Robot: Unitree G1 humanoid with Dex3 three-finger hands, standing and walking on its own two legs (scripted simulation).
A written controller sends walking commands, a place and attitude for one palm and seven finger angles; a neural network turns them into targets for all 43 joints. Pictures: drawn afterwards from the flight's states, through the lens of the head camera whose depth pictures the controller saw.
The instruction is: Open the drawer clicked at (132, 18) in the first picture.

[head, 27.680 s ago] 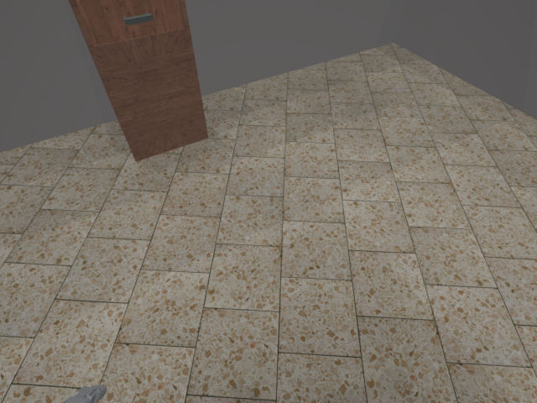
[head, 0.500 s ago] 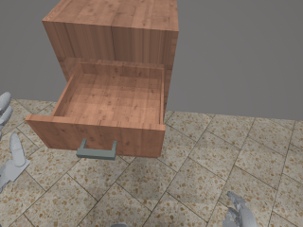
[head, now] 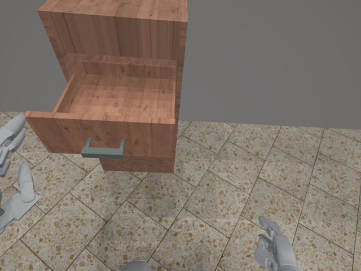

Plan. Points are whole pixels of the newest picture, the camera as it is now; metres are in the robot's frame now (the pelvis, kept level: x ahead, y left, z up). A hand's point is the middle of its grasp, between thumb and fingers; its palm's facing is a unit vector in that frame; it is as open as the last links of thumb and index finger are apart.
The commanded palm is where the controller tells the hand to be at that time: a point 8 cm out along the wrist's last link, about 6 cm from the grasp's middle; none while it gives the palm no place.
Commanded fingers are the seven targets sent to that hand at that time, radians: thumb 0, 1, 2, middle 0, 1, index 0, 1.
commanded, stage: stop stepping back and stand still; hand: left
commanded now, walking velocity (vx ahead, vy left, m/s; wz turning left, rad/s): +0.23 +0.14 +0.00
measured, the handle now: (104, 147) +0.43 +0.23 -0.05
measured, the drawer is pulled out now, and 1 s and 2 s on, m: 0.29 0.29 0.29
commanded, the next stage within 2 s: let the arm hang, fingers relaxed in 0.60 s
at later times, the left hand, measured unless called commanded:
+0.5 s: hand out of the picture +0.12 +0.25 +0.16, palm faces +0.41 -0.81 -0.41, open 7.4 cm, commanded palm +0.06 +0.29 +0.18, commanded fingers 0.00 0.90 0.90 -0.20 -0.30 -0.20 -0.30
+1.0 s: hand out of the picture +0.01 +0.19 -0.17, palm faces +0.07 -0.98 -0.18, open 7.1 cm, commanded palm none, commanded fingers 0.00 0.90 0.90 -0.20 -0.30 -0.20 -0.30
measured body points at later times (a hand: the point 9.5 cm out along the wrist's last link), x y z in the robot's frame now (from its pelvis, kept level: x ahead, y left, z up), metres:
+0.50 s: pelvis -0.06 +0.01 +0.00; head -0.07 +0.02 +0.45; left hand +0.10 +0.29 +0.18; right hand +0.09 -0.22 -0.08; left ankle -0.04 +0.12 -0.74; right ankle +0.00 -0.11 -0.74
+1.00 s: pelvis -0.04 +0.01 +0.00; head -0.03 +0.03 +0.45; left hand +0.01 +0.24 -0.15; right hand +0.03 -0.21 -0.14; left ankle -0.04 +0.12 -0.74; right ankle +0.00 -0.11 -0.74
